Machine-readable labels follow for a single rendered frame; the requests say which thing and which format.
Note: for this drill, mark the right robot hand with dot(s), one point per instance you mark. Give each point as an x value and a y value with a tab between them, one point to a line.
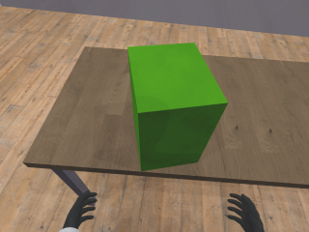
250	219

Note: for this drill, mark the table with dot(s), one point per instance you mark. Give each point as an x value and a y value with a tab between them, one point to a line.
262	137

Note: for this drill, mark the carton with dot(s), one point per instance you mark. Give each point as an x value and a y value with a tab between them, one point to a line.
176	103

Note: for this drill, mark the left robot hand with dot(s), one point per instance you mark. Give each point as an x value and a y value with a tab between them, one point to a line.
74	217

